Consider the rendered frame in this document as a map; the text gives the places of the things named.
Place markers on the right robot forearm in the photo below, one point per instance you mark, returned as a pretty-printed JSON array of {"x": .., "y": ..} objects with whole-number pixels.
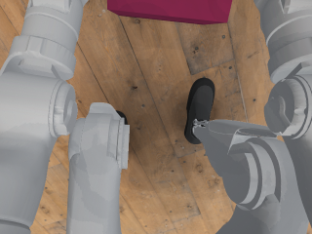
[{"x": 287, "y": 29}]

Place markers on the robot left upper arm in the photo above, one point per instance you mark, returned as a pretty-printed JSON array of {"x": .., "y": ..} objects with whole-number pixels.
[{"x": 34, "y": 111}]

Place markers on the right robot foot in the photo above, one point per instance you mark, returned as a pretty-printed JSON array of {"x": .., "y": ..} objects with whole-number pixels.
[{"x": 199, "y": 106}]

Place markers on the robot right upper arm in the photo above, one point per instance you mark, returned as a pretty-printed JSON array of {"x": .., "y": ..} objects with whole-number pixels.
[{"x": 288, "y": 114}]

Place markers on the left robot thigh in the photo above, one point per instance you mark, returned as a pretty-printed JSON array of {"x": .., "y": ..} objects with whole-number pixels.
[{"x": 93, "y": 197}]

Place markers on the carton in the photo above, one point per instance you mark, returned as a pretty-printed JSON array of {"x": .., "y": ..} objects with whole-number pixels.
[{"x": 186, "y": 11}]

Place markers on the left robot forearm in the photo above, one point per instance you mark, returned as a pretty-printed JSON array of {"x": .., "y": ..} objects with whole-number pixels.
[{"x": 47, "y": 42}]

